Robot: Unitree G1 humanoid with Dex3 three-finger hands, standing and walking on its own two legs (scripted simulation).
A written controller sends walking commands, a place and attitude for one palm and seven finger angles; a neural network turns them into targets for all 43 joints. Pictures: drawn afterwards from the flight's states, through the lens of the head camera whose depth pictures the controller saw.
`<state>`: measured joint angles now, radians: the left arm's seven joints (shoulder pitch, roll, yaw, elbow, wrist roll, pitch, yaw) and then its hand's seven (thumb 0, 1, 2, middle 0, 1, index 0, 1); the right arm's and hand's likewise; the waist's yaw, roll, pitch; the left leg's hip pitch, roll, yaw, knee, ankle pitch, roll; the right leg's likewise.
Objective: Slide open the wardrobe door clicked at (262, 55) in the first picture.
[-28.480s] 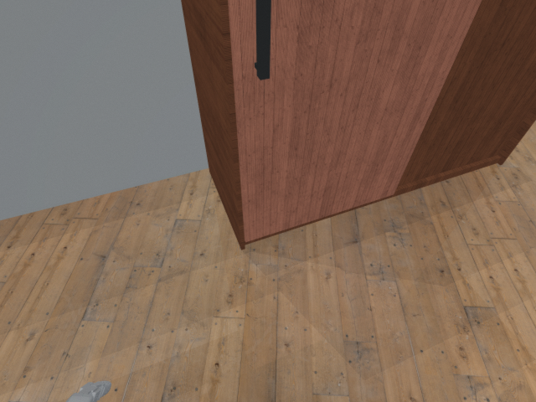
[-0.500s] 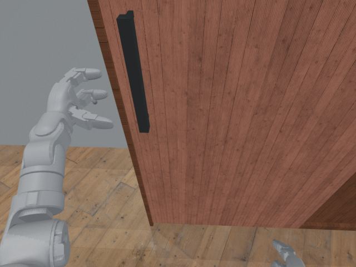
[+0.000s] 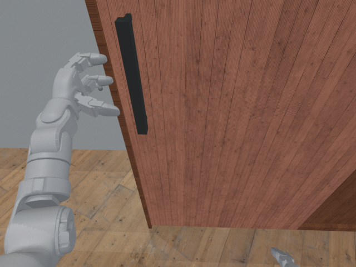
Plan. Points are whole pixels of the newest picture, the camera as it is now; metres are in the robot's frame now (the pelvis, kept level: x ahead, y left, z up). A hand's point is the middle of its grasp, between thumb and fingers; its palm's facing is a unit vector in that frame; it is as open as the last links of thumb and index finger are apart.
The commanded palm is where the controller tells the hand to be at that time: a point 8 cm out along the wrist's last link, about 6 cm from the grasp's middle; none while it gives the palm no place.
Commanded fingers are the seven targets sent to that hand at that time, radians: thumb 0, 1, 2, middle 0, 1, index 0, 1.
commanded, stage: move the hooked fingers beside the handle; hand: left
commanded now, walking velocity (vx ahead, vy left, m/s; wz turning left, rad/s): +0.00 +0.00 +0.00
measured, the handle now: (136, 82) +0.48 +0.12 +0.20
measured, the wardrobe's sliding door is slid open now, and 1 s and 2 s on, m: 0.00 0.00 0.00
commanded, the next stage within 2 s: none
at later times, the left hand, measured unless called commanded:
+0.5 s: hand (104, 101) +0.41 +0.18 +0.19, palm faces +0.02 -1.00 -0.01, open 14.0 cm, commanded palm +0.39 +0.23 +0.21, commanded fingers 0.00 -0.50 0.30 -0.30 -1.20 -0.30 -1.20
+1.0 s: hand (100, 92) +0.41 +0.18 +0.22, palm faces +0.02 -1.00 +0.01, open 14.0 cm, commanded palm +0.38 +0.24 +0.21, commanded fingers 0.00 -0.50 0.30 -0.30 -1.20 -0.30 -1.20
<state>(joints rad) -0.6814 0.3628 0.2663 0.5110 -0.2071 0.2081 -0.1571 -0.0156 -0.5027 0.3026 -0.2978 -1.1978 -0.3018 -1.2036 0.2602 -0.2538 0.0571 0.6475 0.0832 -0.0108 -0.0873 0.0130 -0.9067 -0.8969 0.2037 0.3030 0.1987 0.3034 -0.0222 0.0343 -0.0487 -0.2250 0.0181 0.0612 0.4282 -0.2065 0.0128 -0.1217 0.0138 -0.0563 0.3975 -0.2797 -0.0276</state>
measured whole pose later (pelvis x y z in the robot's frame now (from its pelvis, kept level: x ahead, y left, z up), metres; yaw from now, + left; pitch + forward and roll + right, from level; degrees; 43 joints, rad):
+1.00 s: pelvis +0.01 -0.01 +0.00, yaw +0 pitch +0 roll +0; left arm -0.61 0.35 0.27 0.41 -0.23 0.22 -0.19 -0.02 -0.50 0.30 -0.30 -1.20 -0.30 -1.20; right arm 0.23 -0.26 0.05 0.64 0.09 -0.01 -0.09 0.01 -0.91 -0.90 0.20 0.30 0.20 0.30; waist -0.01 0.03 -0.05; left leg -0.22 0.02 0.05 0.44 -0.22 0.01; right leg -0.11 0.02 -0.06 0.41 -0.30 -0.03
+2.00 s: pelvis +0.00 -0.01 +0.00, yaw +1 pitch +0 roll +0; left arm -0.64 0.35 0.24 0.40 -0.23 0.20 -0.18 -0.02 -0.50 0.30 -0.30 -1.20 -0.30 -1.20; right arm 0.22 -0.27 0.05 0.65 0.09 -0.02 -0.10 0.01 -0.91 -0.90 0.20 0.30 0.20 0.30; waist 0.00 0.03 -0.03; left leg -0.22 0.02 0.03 0.44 -0.21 0.00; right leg -0.11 0.02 -0.08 0.40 -0.29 -0.04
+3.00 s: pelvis +0.00 -0.01 +0.00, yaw +1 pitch -1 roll +0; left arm -0.66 0.28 0.19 0.43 -0.22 0.30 -0.12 -0.01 -0.50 0.30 -0.29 -1.20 -0.30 -1.20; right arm 0.21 -0.26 0.05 0.65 0.08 0.02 -0.08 0.01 -0.91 -0.90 0.20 0.30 0.20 0.30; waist 0.00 0.04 -0.04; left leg -0.20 0.01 0.04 0.42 -0.20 0.00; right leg -0.09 0.02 -0.07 0.39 -0.29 -0.04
